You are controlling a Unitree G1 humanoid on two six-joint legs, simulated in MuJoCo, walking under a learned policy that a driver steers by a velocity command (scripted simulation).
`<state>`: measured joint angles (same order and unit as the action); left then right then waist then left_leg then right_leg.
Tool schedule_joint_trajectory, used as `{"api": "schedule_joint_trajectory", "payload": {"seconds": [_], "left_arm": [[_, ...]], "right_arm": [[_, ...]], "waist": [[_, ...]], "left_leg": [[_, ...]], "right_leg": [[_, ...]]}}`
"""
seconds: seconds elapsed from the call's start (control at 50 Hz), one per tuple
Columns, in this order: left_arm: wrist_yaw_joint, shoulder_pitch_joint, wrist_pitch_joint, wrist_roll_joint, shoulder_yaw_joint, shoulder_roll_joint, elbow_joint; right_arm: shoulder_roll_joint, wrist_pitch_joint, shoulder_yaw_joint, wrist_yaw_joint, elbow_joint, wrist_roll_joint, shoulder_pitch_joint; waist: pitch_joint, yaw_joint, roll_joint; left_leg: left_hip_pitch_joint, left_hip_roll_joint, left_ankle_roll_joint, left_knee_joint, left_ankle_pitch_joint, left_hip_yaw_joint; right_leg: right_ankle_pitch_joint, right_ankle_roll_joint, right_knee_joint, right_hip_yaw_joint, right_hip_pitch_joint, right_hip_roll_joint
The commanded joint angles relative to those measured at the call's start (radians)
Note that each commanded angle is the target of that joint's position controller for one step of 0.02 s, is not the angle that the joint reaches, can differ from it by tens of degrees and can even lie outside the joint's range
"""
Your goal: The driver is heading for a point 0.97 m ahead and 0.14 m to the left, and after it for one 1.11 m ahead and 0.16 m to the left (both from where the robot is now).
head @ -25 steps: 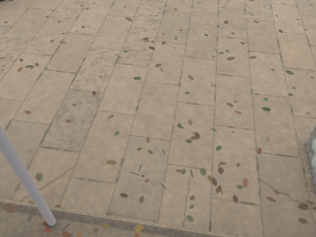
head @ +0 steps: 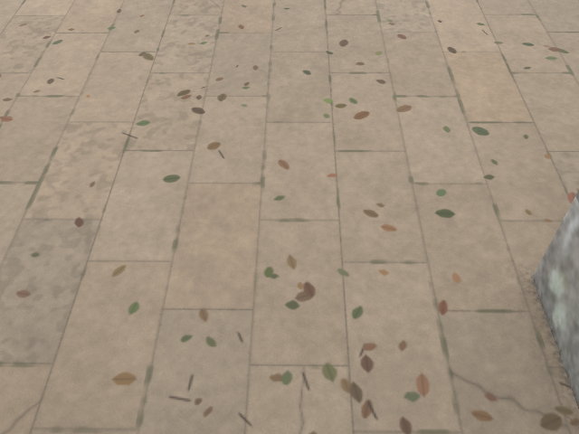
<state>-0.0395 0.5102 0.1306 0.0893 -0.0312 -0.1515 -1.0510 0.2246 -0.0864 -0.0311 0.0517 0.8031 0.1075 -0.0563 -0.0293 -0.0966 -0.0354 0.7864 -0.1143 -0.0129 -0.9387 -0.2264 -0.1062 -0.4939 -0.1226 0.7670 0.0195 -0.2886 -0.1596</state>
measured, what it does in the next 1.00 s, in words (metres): goes down: left foot 0.16 m lower, then right foot 0.17 m lower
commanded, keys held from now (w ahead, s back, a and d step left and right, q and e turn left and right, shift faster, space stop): w+e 0.08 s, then w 0.08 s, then w+q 0.84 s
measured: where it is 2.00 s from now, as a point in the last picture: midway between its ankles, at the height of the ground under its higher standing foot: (294, 348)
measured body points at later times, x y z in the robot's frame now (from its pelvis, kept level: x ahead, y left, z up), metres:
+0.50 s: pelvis +0.31 +0.01 -0.19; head +0.31 +0.00 +0.26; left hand +0.52 +0.19 -0.29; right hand +0.18 -0.18 -0.34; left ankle +0.20 +0.12 -0.87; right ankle +0.51 -0.15 -0.87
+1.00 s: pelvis +0.61 -0.02 -0.31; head +0.62 -0.02 +0.14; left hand +0.49 +0.22 -0.45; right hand +0.90 -0.18 -0.37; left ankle +0.76 +0.15 -0.98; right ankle +0.51 -0.14 -1.03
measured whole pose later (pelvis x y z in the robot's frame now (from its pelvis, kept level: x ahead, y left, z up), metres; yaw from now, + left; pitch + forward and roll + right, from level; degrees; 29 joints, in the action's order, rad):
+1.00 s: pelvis +0.61 -0.02 -0.31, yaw +15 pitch +3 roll -2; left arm 0.05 0.42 0.05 -0.01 0.04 -0.23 -1.03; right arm 0.24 -0.02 0.07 0.01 0.69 -0.03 -0.01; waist -0.04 -0.07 -0.04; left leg 0.76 -0.05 -0.06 -0.79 -0.07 -0.03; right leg -0.41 -0.01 0.40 -0.23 -0.03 -0.01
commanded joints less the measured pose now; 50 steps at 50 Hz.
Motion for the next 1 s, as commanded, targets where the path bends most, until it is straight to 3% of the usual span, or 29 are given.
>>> {"api": "schedule_joint_trajectory", "payload": {"seconds": [0.02, 0.06, 0.12, 0.16, 0.18, 0.2, 0.22, 0.24, 0.26, 0.3, 0.32, 0.34, 0.38, 0.44, 0.5, 0.58, 0.6, 0.62, 0.64, 0.66, 0.68, 0.7, 0.72, 0.76, 0.78, 0.82, 0.84, 0.92, 1.0], "left_arm": [[0.010, -0.078, 0.016, 0.014, 0.007, -0.137, 0.098], [-0.019, -0.079, 0.007, 0.013, 0.014, -0.166, 0.116], [-0.014, 0.057, -0.001, -0.003, 0.027, -0.153, 0.086], [-0.024, -0.025, -0.016, -0.036, 0.034, -0.182, 0.117], [-0.078, -0.025, -0.026, 0.006, 0.030, -0.163, 0.103], [-0.100, 0.171, -0.019, -0.011, 0.025, -0.035, 0.093], [-0.105, 0.131, -0.024, -0.023, 0.022, -0.078, 0.163], [-0.078, -0.042, -0.033, -0.039, 0.034, -0.118, 0.244], [-0.052, -0.153, -0.047, -0.024, 0.022, -0.122, 0.271], [-0.016, -0.161, -0.054, 0.028, 0.010, -0.076, 0.246], [-0.024, -0.164, -0.059, 0.035, -0.001, -0.041, 0.214], [-0.039, -0.218, -0.057, 0.035, 0.000, -0.064, 0.205], [-0.067, -0.232, -0.061, 0.019, -0.030, -0.011, 0.216], [-0.036, -0.470, -0.049, 0.033, -0.019, -0.137, 0.296], [-0.029, -0.533, -0.084, 0.020, -0.036, -0.115, 0.335], [-0.025, -0.581, -0.075, -0.005, -0.018, -0.172, 0.342], [-0.014, -0.417, -0.056, -0.021, 0.003, -0.206, 0.291], [0.020, -0.229, -0.055, -0.181, 0.068, -0.234, 0.231], [0.036, 0.059, -0.070, -0.167, 0.076, -0.264, 0.145], [0.031, 0.158, -0.086, -0.159, 0.098, -0.308, 0.118], [0.024, 0.122, -0.097, -0.165, 0.128, -0.358, 0.109], [0.031, 0.036, -0.099, -0.146, 0.108, -0.259, 0.121], [0.040, -0.070, -0.095, -0.108, 0.085, -0.183, 0.132], [0.039, -0.228, -0.076, -0.092, 0.045, -0.066, 0.127], [0.032, -0.296, -0.062, -0.085, 0.031, -0.030, 0.134], [0.052, -0.376, -0.051, -0.056, 0.047, -0.106, 0.155], [0.070, -0.334, -0.044, -0.049, 0.050, -0.132, 0.140], [0.106, -0.203, -0.049, -0.110, 0.085, -0.207, 0.095], [0.092, -0.105, -0.070, -0.102, 0.103, -0.216, 0.075]], "right_arm": [[0.022, 0.002, -0.015, -0.001, -0.055, -0.008, -0.019], [0.051, 0.017, -0.002, 0.004, -0.089, -0.001, -0.041], [0.080, 0.022, 0.002, 0.006, -0.107, 0.001, 0.034], [0.121, 0.004, 0.033, -0.006, 0.001, -0.031, -0.207], [0.161, -0.013, 0.062, 0.001, 0.111, -0.033, -0.531], [0.247, -0.010, 0.090, 0.028, 0.160, -0.025, -0.718], [0.260, 0.004, 0.098, 0.051, 0.123, -0.006, -0.681], [0.241, 0.007, 0.117, 0.036, 0.113, 0.016, -0.603], [0.094, 0.011, 0.074, 0.018, 0.107, 0.019, -0.462], [-0.096, -0.012, -0.001, 0.001, 0.098, 0.000, -0.255], [-0.063, -0.030, 0.012, -0.006, 0.092, -0.018, -0.185], [-0.065, -0.044, 0.004, -0.012, 0.098, -0.055, -0.209], [0.056, -0.059, 0.026, -0.004, 0.167, -0.027, -0.327], [0.039, -0.090, 0.016, -0.043, 0.167, -0.034, -0.400], [0.063, -0.059, 0.007, -0.016, 0.194, -0.022, -0.518], [0.112, -0.013, 0.034, -0.017, 0.220, -0.055, -0.563], [0.137, 0.000, 0.042, 0.000, 0.233, -0.051, -0.572], [0.021, 0.017, 0.053, -0.050, 0.261, -0.144, -0.572], [-0.070, 0.005, 0.028, -0.054, 0.293, -0.161, -0.663], [-0.019, -0.016, 0.029, -0.062, 0.228, -0.204, -0.686], [0.014, -0.028, 0.034, -0.078, 0.125, -0.228, -0.565], [0.028, -0.008, 0.049, -0.103, 0.077, -0.220, -0.389], [0.013, 0.019, 0.053, -0.124, 0.028, -0.199, -0.275], [-0.050, 0.068, 0.056, -0.128, -0.022, -0.178, -0.204], [-0.025, 0.067, 0.071, -0.121, -0.022, -0.173, -0.219], [-0.010, 0.050, 0.092, -0.110, -0.043, -0.120, -0.225], [-0.011, 0.042, 0.094, -0.099, -0.054, -0.117, -0.191], [-0.044, 0.049, 0.073, -0.048, -0.136, -0.133, 0.000], [-0.016, 0.056, 0.077, -0.006, -0.224, -0.135, 0.170]], "waist": [[0.041, 0.074, 0.031], [0.087, 0.104, 0.065], [0.160, 0.005, 0.063], [0.108, 0.106, 0.034], [-0.006, 0.217, -0.015], [-0.283, 0.162, -0.287], [-0.320, 0.223, -0.182], [-0.145, 0.278, -0.097], [-0.023, 0.234, 0.128], [0.141, 0.040, 0.134], [0.187, 0.017, -0.012], [0.145, 0.076, 0.031], [0.081, 0.063, 0.018], [0.076, 0.184, 0.057], [0.115, 0.205, 0.019], [0.169, 0.234, 0.020], [0.110, 0.163, 0.060], [0.077, 0.087, 0.111], [-0.164, 0.000, 0.235], [-0.358, -0.032, 0.254], [-0.400, -0.033, 0.301], [-0.248, -0.030, 0.113], [-0.118, 0.015, 0.045], [0.095, 0.123, 0.043], [0.146, 0.168, 0.071], [0.135, 0.194, 0.147], [0.092, 0.183, 0.147], [0.060, 0.109, 0.088], [0.117, 0.040, 0.032]], "left_leg": [[-0.474, 0.053, 0.013, 0.227, -0.352, 0.097], [-0.588, 0.072, 0.029, 0.159, -0.128, 0.125], [-0.394, 0.082, 0.011, 0.501, 0.109, 0.066], [-0.635, 0.083, -0.034, 0.746, -0.055, 0.128], [-1.019, 0.000, -0.129, 0.608, -0.171, 0.103], [-1.529, -0.208, -0.408, 0.191, -0.831, -0.076], [-1.628, -0.329, -0.546, 0.240, -0.734, -0.391], [-1.542, -0.396, -0.532, 0.360, -0.282, -0.533], [-1.280, -0.376, -0.405, 0.448, 0.160, -0.458], [-0.582, -0.129, -0.317, 0.568, 0.249, -0.237], [-0.294, -0.040, -0.323, 0.587, 0.297, -0.166], [-0.141, 0.000, -0.326, 0.615, 0.418, -0.073], [0.040, 0.038, -0.316, 0.523, 0.432, -0.092], [-0.387, 0.052, -0.274, 0.270, 0.575, -0.185], [-0.195, 0.055, -0.261, 0.211, 0.760, -0.224], [-0.490, 0.048, -0.236, 0.045, 0.615, -0.368], [-0.435, 0.108, -0.196, -0.138, 0.559, -0.295], [-0.147, 0.210, -0.119, -0.442, 0.772, -0.257], [0.176, 0.254, -0.066, -0.852, 1.144, -0.156], [0.353, 0.200, -0.020, -1.208, 1.123, -0.133], [0.478, 0.133, 0.010, -1.260, 0.983, -0.054], [0.543, 0.089, 0.026, -1.153, 0.820, 0.039], [0.483, 0.074, 0.025, -1.153, 0.700, 0.072], [0.430, 0.020, -0.004, -0.995, 0.569, -0.007], [0.309, 0.005, -0.034, -0.836, 0.494, -0.042], [-0.028, 0.048, -0.004, -0.339, 0.252, 0.032], [-0.091, 0.050, 0.010, -0.230, 0.146, 0.042], [-0.004, 0.052, -0.021, 0.110, 0.040, 0.034], [0.076, 0.062, -0.075, 0.207, 0.215, 0.101]], "right_leg": [[0.112, -0.107, -0.073, 0.194, -0.522, 0.116], [0.011, -0.142, -0.043, 0.310, -0.593, 0.138], [0.056, -0.143, 0.154, 0.464, -0.134, 0.165], [0.343, -0.097, 0.440, 0.400, -0.038, 0.101], [0.527, -0.039, 0.690, 0.335, -0.234, 0.083], [-0.210, 0.064, 1.238, 0.152, -0.624, -0.024], [-0.366, 0.106, 1.478, 0.102, -0.970, -0.045], [-0.287, 0.143, 1.475, 0.135, -1.238, 0.011], [-0.074, 0.122, 1.269, 0.176, -1.253, 0.140], [0.344, 0.051, 0.679, 0.180, -0.843, 0.295], [0.442, 0.036, 0.546, 0.117, -0.630, 0.315], [0.634, 0.046, 0.310, 0.056, -0.423, 0.305], [0.756, 0.090, 0.434, -0.017, -0.154, 0.257], [1.018, 0.133, -0.071, 0.105, -0.460, 0.283], [0.921, 0.149, -0.188, 0.005, -0.150, 0.244], [0.813, 0.118, -0.582, 0.026, -0.101, 0.231], [0.899, 0.087, -0.611, -0.010, 0.155, 0.233], [1.138, 0.068, -0.393, 0.107, 0.418, 0.310], [1.460, 0.017, -0.062, 0.090, 0.886, 0.454], [1.330, -0.086, -0.010, 0.261, 1.033, 0.636], [0.679, -0.183, -0.188, 0.474, 0.969, 0.723], [0.307, -0.173, -0.354, 0.428, 0.777, 0.661], [0.194, -0.165, -0.458, 0.416, 0.525, 0.632], [0.212, -0.075, -0.468, 0.331, 0.158, 0.578], [0.309, -0.016, -0.492, 0.199, -0.032, 0.514], [0.469, 0.020, -0.563, -0.071, -0.274, 0.361], [0.527, 0.009, -0.550, -0.084, -0.245, 0.357], [0.645, -0.007, -0.527, -0.050, 0.096, 0.442], [0.723, 0.017, -0.468, -0.082, 0.314, 0.474]]}}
